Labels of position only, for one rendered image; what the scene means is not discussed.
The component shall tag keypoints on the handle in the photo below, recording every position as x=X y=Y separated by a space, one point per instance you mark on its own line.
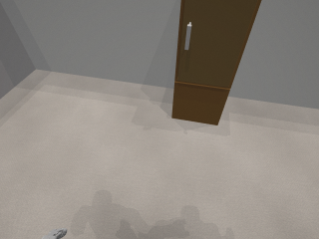
x=187 y=37

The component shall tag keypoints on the robot left hand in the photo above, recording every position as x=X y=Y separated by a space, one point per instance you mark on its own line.
x=56 y=234

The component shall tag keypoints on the cupboard door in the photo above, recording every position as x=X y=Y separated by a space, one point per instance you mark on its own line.
x=218 y=31

